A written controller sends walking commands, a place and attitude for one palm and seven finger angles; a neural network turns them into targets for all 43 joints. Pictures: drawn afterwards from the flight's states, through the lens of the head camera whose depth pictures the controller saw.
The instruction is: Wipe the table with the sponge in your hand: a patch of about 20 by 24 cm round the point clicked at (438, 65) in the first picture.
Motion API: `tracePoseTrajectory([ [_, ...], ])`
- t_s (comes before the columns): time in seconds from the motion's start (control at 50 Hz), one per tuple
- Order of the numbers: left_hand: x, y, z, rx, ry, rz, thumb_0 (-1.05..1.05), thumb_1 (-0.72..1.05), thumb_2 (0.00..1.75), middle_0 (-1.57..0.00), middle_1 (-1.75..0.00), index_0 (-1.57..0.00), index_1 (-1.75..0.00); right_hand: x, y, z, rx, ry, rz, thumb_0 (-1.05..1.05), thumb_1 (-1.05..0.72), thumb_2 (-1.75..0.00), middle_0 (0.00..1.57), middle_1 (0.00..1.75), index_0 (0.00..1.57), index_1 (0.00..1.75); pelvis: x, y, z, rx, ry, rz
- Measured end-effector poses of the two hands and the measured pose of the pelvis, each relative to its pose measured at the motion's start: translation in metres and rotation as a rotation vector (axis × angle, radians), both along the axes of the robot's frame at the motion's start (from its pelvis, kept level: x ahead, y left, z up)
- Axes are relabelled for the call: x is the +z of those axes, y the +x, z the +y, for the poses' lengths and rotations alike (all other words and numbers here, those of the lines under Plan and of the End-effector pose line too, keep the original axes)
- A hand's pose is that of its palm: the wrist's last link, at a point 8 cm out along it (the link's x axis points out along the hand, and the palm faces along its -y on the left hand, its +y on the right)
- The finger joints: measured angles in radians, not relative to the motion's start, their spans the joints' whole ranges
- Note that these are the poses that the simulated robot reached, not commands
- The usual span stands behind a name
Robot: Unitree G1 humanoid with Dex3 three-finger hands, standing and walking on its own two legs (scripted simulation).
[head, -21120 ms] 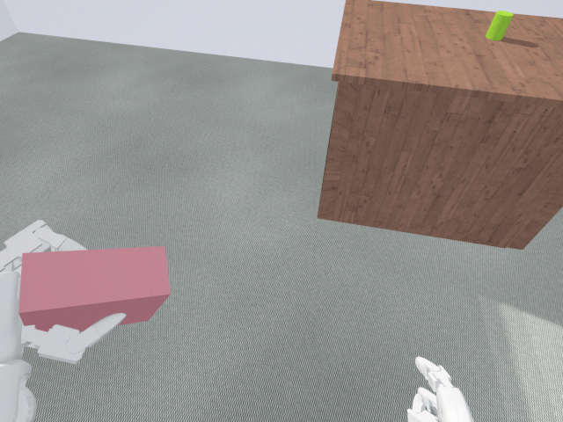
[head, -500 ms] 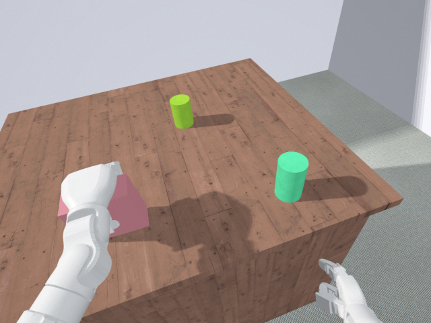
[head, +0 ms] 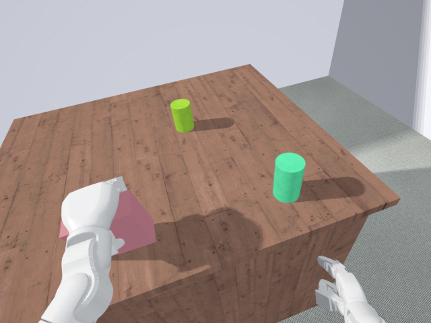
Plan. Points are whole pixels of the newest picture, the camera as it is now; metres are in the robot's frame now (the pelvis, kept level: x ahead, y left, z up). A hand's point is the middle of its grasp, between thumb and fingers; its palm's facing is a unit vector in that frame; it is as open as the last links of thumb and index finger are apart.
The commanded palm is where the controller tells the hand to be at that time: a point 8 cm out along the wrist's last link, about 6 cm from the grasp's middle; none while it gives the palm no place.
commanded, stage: wipe back along the middle lane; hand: left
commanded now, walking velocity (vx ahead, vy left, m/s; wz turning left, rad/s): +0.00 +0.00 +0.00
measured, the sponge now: (117, 231) +0.26 +0.24 +0.05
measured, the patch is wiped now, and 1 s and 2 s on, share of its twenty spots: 0.80 0.95 0.95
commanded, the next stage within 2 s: slide across to the third lane in 0.46 s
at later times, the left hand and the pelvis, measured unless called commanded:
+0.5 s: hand (105, 239) +0.21 +0.22 +0.10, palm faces +0.17 -0.18 -0.97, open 9.3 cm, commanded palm +0.16 +0.21 +0.14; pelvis -0.01 +0.00 +0.00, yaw -1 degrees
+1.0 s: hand (140, 233) +0.23 +0.16 +0.11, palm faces +0.17 -0.31 -0.94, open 9.3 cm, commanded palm +0.18 +0.16 +0.16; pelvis -0.01 +0.00 +0.00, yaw -1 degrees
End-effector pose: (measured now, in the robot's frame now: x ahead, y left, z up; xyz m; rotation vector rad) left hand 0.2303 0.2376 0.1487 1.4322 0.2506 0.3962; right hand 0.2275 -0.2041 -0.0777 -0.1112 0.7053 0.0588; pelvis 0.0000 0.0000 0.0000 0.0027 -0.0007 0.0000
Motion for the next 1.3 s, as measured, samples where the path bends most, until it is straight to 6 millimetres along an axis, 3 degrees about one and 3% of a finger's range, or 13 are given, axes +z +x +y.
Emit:
tracePoseTrajectory([
  [0.56,0.003,-0.048,-0.013,-0.036,-0.094,-0.061,0.02,-0.43,1.1,-0.76,-1.46,-0.78,-1.45,0.009,-0.005,0.005,0.006,0.005,-0.028,0.02,-0.91,-0.9,0.2,0.3,0.19,0.29,0.0,-0.009,0.001,-0.015,-0.004,-0.028],
  [0.76,0.005,-0.044,-0.025,-0.061,-0.106,-0.065,0.02,-0.44,1.1,-0.76,-1.46,-0.79,-1.43,0.008,-0.006,0.007,0.011,0.004,-0.031,0.02,-0.91,-0.9,0.2,0.3,0.18,0.29,0.0,-0.012,0.001,-0.007,-0.003,-0.038],
  [1.04,0.012,-0.034,-0.069,-0.194,-0.212,-0.098,0.0,-0.45,1.1,-0.78,-1.44,-0.81,-1.41,0.014,-0.008,0.007,0.03,0.031,-0.035,0.02,-0.91,-0.9,0.2,0.3,0.18,0.29,0.001,-0.014,-0.007,-0.023,0.002,-0.057],
  [1.3,0.009,-0.025,-0.085,-0.199,-0.206,-0.082,0.0,-0.46,1.1,-0.79,-1.42,-0.82,-1.4,0.014,-0.012,-0.007,0.02,0.029,-0.022,0.01,-0.91,-0.9,0.2,0.3,0.2,0.3,0.001,-0.02,-0.018,-0.026,0.004,-0.058],
])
